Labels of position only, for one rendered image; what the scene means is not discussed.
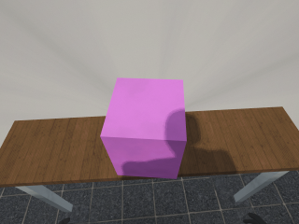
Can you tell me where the table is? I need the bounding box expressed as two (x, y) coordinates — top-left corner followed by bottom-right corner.
(0, 106), (299, 213)

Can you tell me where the carton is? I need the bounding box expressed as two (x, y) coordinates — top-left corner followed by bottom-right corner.
(100, 77), (187, 179)

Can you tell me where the right robot hand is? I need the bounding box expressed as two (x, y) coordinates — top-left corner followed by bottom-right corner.
(243, 213), (267, 224)

